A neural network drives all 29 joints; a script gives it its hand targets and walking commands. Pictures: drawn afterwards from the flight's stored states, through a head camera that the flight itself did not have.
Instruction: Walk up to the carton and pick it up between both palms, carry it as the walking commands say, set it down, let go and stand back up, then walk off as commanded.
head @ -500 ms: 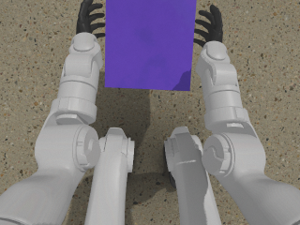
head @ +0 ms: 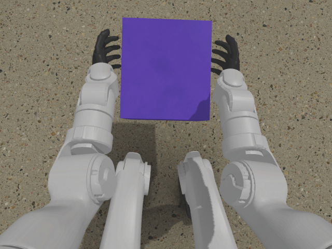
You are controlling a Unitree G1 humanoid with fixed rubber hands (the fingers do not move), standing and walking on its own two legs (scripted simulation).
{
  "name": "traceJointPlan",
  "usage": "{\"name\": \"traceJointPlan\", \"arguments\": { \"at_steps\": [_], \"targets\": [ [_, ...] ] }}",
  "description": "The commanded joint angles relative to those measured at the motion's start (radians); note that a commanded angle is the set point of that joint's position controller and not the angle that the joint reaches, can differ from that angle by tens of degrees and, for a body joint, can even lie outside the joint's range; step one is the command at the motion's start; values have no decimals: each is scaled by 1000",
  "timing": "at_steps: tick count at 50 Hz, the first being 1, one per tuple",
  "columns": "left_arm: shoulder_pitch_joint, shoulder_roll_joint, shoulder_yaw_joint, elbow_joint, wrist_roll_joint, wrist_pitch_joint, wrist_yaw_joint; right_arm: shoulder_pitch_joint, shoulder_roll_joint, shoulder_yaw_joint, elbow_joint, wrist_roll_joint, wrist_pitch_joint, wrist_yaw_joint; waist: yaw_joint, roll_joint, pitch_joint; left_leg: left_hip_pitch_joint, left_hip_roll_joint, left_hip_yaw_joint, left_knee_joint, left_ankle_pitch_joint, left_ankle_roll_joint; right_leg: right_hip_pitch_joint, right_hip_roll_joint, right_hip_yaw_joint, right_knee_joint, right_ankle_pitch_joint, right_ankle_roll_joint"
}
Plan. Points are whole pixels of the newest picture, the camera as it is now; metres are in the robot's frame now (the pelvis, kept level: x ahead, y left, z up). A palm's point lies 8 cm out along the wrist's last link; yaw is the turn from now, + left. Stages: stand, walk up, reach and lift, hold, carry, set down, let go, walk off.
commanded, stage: reach and lift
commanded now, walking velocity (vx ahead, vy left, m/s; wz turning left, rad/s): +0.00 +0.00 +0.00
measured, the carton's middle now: (165, 77) +0.51 +0.00 -0.16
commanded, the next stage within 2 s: none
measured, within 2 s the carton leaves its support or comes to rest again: neither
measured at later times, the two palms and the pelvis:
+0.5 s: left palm (91, 60) +0.48 +0.14 +0.00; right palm (244, 67) +0.47 -0.14 +0.01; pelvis +0.01 +0.00 +0.06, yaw +0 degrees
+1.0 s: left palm (73, 51) +0.46 +0.14 +0.07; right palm (265, 59) +0.45 -0.14 +0.08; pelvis +0.03 +0.01 +0.12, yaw +1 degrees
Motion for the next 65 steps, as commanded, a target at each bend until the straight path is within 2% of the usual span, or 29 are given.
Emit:
{"name": "traceJointPlan", "arguments": {
  "at_steps": [1,27,65],
  "targets": [
    [-645,-1033,-430,-20,-146,-34,-368,-705,982,493,6,147,-24,414,-5,44,-1082,639,-46,128,-187,207,20,577,46,-131,-187,232,-25],
    [-494,-1099,-453,-36,-136,-42,-355,-538,1026,504,21,125,-31,428,-16,50,-1017,838,-48,95,-373,218,12,756,45,-107,-365,232,-26],
    [-188,-1176,-522,-61,-110,-84,-357,-219,1082,563,3,89,-71,438,-12,31,-812,1187,-25,24,-711,313,31,1114,22,-37,-695,323,-39]
  ]
}}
